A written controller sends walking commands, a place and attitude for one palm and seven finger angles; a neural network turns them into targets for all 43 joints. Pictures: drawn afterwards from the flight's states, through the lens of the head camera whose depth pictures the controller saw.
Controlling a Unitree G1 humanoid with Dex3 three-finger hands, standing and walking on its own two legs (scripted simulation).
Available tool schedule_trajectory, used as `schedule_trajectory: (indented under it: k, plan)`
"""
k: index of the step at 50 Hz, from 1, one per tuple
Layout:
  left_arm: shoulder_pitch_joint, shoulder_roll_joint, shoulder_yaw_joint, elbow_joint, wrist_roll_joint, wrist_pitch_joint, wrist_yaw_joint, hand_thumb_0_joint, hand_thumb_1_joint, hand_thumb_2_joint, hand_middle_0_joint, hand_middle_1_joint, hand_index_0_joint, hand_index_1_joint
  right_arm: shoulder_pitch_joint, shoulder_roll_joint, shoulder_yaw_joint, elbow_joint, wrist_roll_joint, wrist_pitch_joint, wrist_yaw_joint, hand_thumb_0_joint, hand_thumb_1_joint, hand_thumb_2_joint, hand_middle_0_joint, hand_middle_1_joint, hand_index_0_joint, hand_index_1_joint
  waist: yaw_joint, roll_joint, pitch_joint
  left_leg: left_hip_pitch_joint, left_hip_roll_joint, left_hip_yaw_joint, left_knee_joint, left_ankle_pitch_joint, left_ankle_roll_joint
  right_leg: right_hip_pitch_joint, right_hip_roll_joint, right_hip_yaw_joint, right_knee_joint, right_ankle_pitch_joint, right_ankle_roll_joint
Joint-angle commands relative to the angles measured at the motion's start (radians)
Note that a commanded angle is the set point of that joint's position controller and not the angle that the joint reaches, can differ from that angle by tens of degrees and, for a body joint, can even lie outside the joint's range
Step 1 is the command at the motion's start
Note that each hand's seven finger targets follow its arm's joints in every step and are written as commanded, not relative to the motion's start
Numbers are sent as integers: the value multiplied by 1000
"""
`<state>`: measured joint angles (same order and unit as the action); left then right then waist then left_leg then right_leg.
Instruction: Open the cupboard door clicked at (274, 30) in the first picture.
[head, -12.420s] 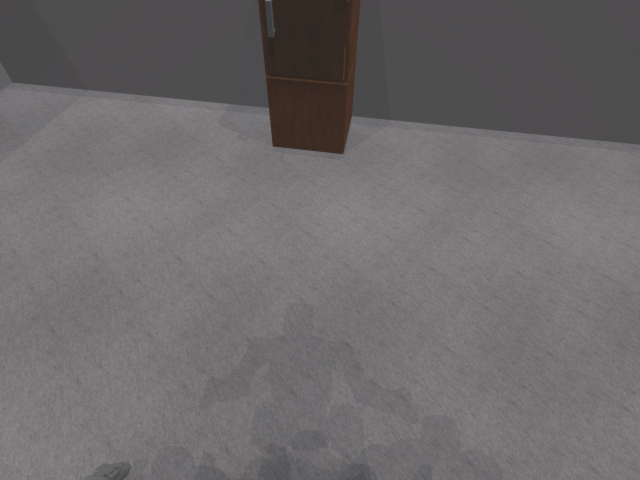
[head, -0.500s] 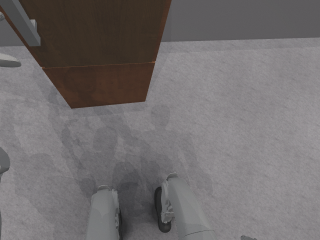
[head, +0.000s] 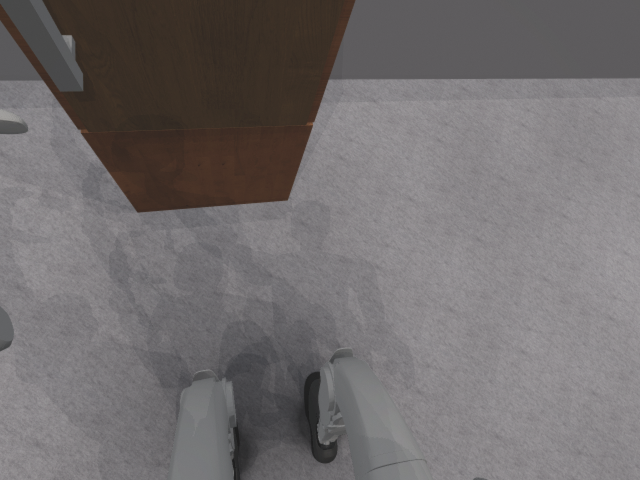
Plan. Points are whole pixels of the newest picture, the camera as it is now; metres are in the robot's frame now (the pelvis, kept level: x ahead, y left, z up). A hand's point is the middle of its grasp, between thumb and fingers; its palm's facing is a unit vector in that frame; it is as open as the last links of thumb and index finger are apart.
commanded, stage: move the hooked fingers beside the handle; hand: left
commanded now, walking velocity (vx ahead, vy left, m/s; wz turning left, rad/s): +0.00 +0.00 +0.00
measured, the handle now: (43, 17) +0.59 +0.24 +0.05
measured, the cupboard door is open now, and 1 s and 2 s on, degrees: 0 0 0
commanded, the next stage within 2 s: slide the fingers in behind the handle in 0.32 s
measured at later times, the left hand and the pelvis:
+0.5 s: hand out of the picture +0.53 +0.30 +0.04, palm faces +0.07 -1.00 -0.02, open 14.0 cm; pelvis +0.00 +0.00 +0.00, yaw +0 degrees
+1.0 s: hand (8, 65) +0.54 +0.26 +0.04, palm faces +0.07 -1.00 -0.01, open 14.0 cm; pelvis +0.00 +0.00 +0.00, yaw +0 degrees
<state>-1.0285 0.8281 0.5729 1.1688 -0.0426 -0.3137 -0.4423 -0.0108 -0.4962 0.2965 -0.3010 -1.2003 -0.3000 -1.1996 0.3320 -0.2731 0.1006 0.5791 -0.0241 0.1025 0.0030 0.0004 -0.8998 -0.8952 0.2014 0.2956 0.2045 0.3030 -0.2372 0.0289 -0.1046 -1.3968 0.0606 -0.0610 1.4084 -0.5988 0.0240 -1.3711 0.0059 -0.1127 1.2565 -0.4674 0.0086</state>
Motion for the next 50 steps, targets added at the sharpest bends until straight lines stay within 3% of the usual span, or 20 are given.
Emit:
schedule_trajectory:
  k: [1, 4, 6, 10, 15, 16, 18, 21, 24, 28, 29, 31, 32, 34, 37, 40, 42, 43, 47, 50]
  plan:
    - [-331, 276, 24, -243, -30, -79, 0, 0, -500, 300, -300, -1200, -300, -1200, 238, -226, -91, -12, -8, -6, -14, 0, -900, -900, 200, 300, 200, 300, 14, 324, -639, 643, 3, -75, -163, 654, -13, 223, 39, 29, -100, 263, -29]
    - [-325, 241, 9, -196, -38, -83, 2, 0, -500, 300, -300, -1200, -300, -1200, 223, -221, -88, -15, -6, -7, -13, 0, -900, -900, 200, 300, 200, 300, -3, 267, -571, 581, -1, -65, -162, 601, -3, 235, 43, 32, -105, 266, -29]
    - [-324, 275, 21, -170, -30, -82, 6, 0, -500, 300, -300, -1200, -300, -1200, 212, -224, -81, -26, -4, -5, -16, 0, -900, -900, 200, 300, 200, 300, 1, 247, -548, 509, -7, -46, -159, 534, 5, 265, 42, 39, -103, 251, -26]
    - [-353, 327, 50, -218, -21, -115, 12, 0, -500, 300, -300, -1200, -300, -1200, 209, -227, -82, -31, -8, -7, -19, 0, -900, -900, 200, 300, 200, 300, 11, 288, -606, 540, -7, -51, -152, 566, -1, 270, 41, 41, -86, 262, -31]
    - [-330, 297, 37, -207, -31, -119, -10, 0, -500, 300, -300, -1200, -300, -1200, 208, -230, -86, -27, -6, -3, -14, 0, -900, -900, 200, 300, 200, 300, 10, 299, -628, 582, -3, -62, -146, 603, -8, 242, 41, 35, -81, 262, -30]
    - [-320, 291, 34, -179, -35, -108, -14, 0, -500, 300, -300, -1200, -300, -1200, 206, -230, -85, -28, -5, -2, -15, 0, -900, -900, 200, 300, 200, 300, 6, 269, -605, 556, -4, -61, -144, 584, -4, 244, 42, 35, -84, 259, -28]
    - [-356, 264, 2, -183, -36, -94, -20, 0, -500, 300, -300, -1200, -300, -1200, 204, -230, -83, -25, -4, -1, -17, 0, -900, -900, 200, 300, 200, 300, -9, 276, -587, 540, -5, -60, -144, 549, 0, 227, 40, 34, -86, 242, -26]
    - [-365, 314, 42, -221, -36, -99, -17, 0, -500, 300, -300, -1200, -300, -1200, 212, -234, -84, -25, -7, -1, -18, 0, -900, -900, 200, 300, 200, 300, 11, 304, -642, 578, -5, -73, -144, 587, -11, 227, 40, 31, -75, 243, -30]
    - [-358, 234, -2, -253, -46, -102, -13, 0, -500, 300, -300, -1200, -300, -1200, 217, -226, -91, -18, -9, -4, -11, 0, -900, -900, 200, 300, 200, 300, 3, 323, -660, 635, 1, -85, -145, 633, -17, 190, 40, 26, -77, 247, -33]
    - [-352, 219, -3, -232, -47, -87, 6, 0, -500, 300, -300, -1200, -300, -1200, 217, -224, -90, -11, -9, -4, -10, 0, -900, -900, 200, 300, 200, 300, 1, 279, -615, 581, -4, -72, -158, 551, -9, 221, 41, 29, -96, 228, -30]
    - [-334, 253, 25, -230, -41, -90, 13, 0, -500, 300, -300, -1200, -300, -1200, 219, -226, -88, -16, -10, -4, -11, 0, -900, -900, 200, 300, 200, 300, 16, 286, -623, 582, -4, -78, -162, 561, -11, 225, 40, 29, -88, 226, -34]
    - [-354, 205, -14, -263, -34, -94, 25, 0, -500, 300, -300, -1200, -300, -1200, 215, -218, -93, -14, -11, -6, -6, 0, -900, -900, 200, 300, 200, 300, 12, 317, -639, 617, -4, -76, -165, 577, -16, 212, 39, 29, -93, 227, -32]
    - [-350, 218, -2, -268, -32, -97, 35, 0, -500, 300, -300, -1200, -300, -1200, 218, -218, -93, -11, -12, -6, -6, 0, -900, -900, 200, 300, 200, 300, 14, 317, -629, 622, -1, -77, -171, 580, -19, 216, 39, 27, -96, 228, -33]
    - [-348, 183, -19, -264, -34, -104, 47, 0, -500, 300, -300, -1200, -300, -1200, 215, -214, -94, -12, -11, -8, -5, 0, -900, -900, 200, 300, 200, 300, 7, 302, -614, 625, -1, -79, -174, 575, -18, 201, 41, 28, -98, 224, -35]
    - [-365, 209, -5, -204, -29, -103, 65, 0, -500, 300, -300, -1200, -300, -1200, 209, -216, -85, -13, -12, -10, -9, 0, -900, -900, 200, 300, 200, 300, -3, 234, -550, 504, -9, -57, -176, 459, -2, 251, 41, 36, -106, 195, -29]
    - [-359, 218, 0, -229, -17, -125, 75, 0, -500, 300, -300, -1200, -300, -1200, 211, -213, -87, -16, -15, -15, -8, 0, -900, -900, 200, 300, 200, 300, 14, 280, -603, 543, -11, -58, -177, 494, -7, 260, 39, 39, -97, 212, -34]
    - [-337, 199, -8, -227, -20, -132, 78, 0, -500, 300, -300, -1200, -300, -1200, 205, -211, -89, -18, -14, -14, -5, 0, -900, -900, 200, 300, 200, 300, 17, 280, -599, 547, -10, -56, -179, 504, -10, 263, 39, 40, -100, 216, -34]
    - [-333, 160, -30, -197, -24, -126, 78, 0, -500, 300, -300, -1200, -300, -1200, 204, -210, -90, -16, -14, -14, -3, 0, -900, -900, 200, 300, 200, 300, 1, 244, -577, 524, -11, -52, -177, 477, -5, 258, 40, 41, -106, 207, -30]
    - [-375, 170, -34, -184, -22, -123, 81, 0, -500, 300, -300, -1200, -300, -1200, 206, -213, -88, -14, -12, -14, -10, 0, -900, -900, 200, 300, 200, 300, -7, 233, -560, 477, -13, -44, -174, 429, 2, 269, 38, 47, -104, 195, -29]
    - [-384, 166, -32, -223, -18, -136, 91, 0, -500, 300, -300, -1200, -300, -1200, 213, -213, -93, -10, -15, -15, -7, 0, -900, -900, 200, 300, 200, 300, 6, 282, -624, 549, -13, -56, -171, 492, -7, 247, 36, 42, -91, 213, -34]
